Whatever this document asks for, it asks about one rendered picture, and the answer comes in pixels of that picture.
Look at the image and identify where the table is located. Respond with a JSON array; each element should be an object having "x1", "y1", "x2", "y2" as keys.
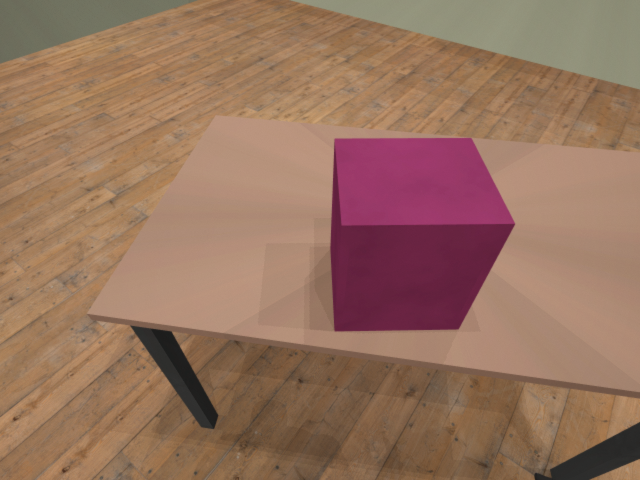
[{"x1": 87, "y1": 115, "x2": 640, "y2": 480}]

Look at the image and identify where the carton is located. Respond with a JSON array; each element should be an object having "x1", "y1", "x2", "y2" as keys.
[{"x1": 330, "y1": 138, "x2": 515, "y2": 331}]

